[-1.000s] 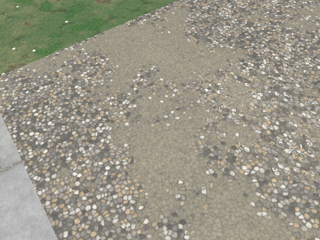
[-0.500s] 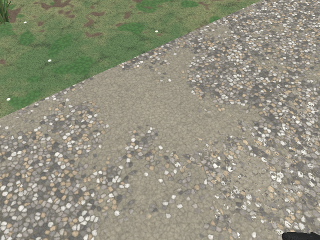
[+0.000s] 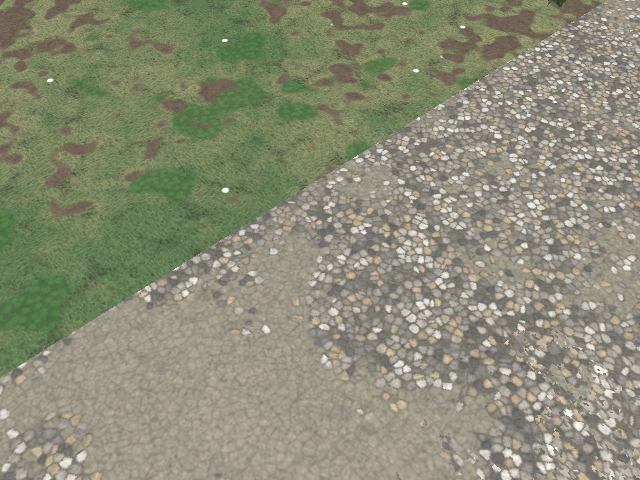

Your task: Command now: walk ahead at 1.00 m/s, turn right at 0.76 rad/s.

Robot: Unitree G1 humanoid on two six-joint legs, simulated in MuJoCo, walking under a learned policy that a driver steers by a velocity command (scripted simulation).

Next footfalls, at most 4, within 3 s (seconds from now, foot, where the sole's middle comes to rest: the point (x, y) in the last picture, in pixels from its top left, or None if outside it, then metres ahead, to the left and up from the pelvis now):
0.34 left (264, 428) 0.58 0.13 -0.75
0.74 right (432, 352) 0.76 -0.24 -0.75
1.18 left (402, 278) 0.96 -0.19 -0.75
1.62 right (407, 385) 0.68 -0.17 -0.75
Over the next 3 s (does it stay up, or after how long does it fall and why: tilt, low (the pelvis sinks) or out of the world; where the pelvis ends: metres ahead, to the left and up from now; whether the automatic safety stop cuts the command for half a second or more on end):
stays up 0.77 -0.66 0.03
